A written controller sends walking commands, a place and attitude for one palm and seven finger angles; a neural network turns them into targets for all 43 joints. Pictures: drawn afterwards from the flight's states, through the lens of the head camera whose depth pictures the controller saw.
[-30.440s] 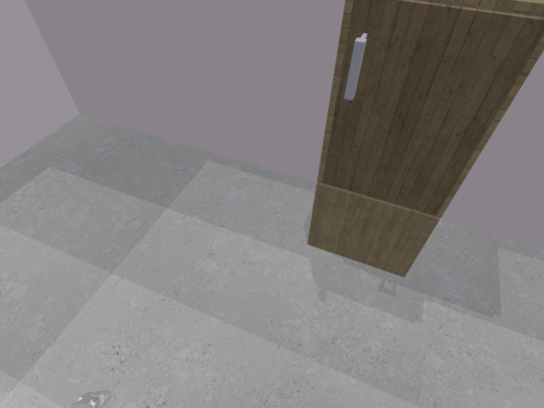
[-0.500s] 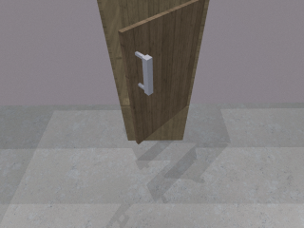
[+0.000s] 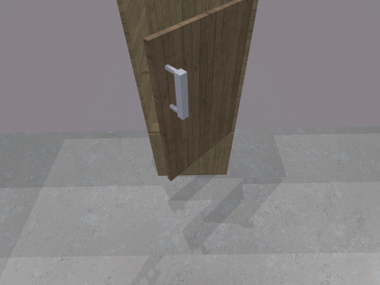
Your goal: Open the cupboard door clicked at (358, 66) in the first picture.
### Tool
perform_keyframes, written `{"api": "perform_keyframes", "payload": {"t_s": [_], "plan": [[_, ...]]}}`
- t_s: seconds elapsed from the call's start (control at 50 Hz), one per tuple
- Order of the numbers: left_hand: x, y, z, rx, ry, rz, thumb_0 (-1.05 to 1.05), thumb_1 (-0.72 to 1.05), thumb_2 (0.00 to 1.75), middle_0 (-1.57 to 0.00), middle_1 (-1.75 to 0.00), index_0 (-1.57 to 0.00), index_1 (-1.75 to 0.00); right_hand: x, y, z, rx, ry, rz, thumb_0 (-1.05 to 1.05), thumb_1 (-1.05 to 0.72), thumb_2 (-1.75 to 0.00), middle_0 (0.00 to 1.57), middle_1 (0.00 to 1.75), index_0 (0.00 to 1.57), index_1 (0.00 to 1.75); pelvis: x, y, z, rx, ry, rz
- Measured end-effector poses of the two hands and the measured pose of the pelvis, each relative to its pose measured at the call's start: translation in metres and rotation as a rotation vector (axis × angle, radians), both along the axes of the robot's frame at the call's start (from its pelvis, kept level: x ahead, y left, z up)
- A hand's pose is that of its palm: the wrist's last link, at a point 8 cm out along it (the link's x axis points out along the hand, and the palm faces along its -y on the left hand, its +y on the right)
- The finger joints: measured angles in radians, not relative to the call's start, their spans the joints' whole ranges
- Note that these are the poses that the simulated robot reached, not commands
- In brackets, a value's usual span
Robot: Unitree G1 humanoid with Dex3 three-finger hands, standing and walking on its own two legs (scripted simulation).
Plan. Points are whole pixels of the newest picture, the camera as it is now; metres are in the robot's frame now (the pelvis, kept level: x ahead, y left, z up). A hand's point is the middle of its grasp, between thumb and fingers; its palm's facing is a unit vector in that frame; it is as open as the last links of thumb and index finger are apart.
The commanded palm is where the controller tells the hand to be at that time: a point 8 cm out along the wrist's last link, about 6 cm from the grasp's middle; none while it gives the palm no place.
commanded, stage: walk to a spot facing it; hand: left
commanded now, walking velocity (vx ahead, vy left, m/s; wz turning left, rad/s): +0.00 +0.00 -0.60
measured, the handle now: (176, 92) +0.57 +0.07 +0.09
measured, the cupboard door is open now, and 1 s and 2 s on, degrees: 44 44 44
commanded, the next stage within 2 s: none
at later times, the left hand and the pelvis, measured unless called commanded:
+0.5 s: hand out of the picture +0.11 +0.21 -0.17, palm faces -0.18 -0.95 -0.24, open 7.4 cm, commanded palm none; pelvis -0.01 +0.02 +0.00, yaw -14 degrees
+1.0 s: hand (141, 277) +0.17 +0.15 -0.19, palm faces -0.50 -0.84 -0.20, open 7.4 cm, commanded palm none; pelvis +0.01 +0.01 -0.02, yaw -33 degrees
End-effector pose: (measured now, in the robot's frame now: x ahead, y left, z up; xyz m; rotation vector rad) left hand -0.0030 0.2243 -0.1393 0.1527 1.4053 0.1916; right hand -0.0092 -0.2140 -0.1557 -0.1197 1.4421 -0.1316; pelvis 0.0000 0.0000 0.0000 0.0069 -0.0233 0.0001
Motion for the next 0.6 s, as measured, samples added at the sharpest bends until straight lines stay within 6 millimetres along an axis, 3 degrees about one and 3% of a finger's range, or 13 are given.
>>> {"api": "perform_keyframes", "payload": {"t_s": [0.22,0.4,0.5,0.6], "plan": [[0.022,0.022,-0.015,-0.013,0.008,-0.057,0.01,0.91,0.90,-0.20,-0.30,-0.20,-0.30,-0.003,-0.004,0.002,-0.072,-0.040,-0.111,0.00,-0.90,-0.90,0.20,0.30,0.20,0.29,-0.007,0.014,-0.010,-0.028,0.009,-0.081],[0.084,0.041,-0.005,-0.005,-0.076,-0.177,0.01,0.91,0.90,-0.20,-0.30,-0.20,-0.30,-0.021,0.000,0.013,-0.113,-0.078,-0.162,0.00,-0.90,-0.90,0.20,0.30,0.20,0.29,-0.013,0.026,-0.004,-0.018,0.026,-0.182],[0.119,0.030,0.004,0.012,-0.129,-0.265,0.01,0.91,0.90,-0.20,-0.30,-0.20,-0.30,-0.029,-0.008,0.011,-0.097,-0.086,-0.210,0.01,-0.90,-0.90,0.20,0.30,0.20,0.30,-0.014,0.017,-0.004,-0.016,0.031,-0.248],[0.148,0.001,0.004,0.036,-0.174,-0.365,0.01,0.91,0.90,-0.20,-0.30,-0.20,-0.30,-0.036,-0.030,-0.006,-0.070,-0.115,-0.283,0.01,-0.90,-0.90,0.20,0.30,0.20,0.30,-0.013,-0.004,-0.016,0.003,0.032,-0.314]]}}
